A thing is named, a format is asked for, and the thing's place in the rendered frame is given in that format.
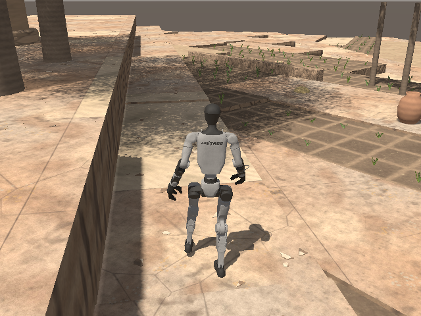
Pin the robot left forearm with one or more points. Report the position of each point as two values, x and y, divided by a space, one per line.
177 175

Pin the right robot foot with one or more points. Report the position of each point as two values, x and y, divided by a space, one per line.
220 271

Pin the right robot upper arm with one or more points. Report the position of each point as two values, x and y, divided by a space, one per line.
235 149

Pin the robot left hand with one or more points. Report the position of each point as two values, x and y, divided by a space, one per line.
171 191

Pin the robot right forearm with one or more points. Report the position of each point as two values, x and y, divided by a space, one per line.
241 170

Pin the robot right hand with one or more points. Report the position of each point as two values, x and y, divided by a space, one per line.
242 179

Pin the left robot upper arm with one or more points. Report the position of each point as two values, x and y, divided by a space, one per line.
187 149

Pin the robot right thigh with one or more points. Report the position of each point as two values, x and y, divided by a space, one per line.
224 199

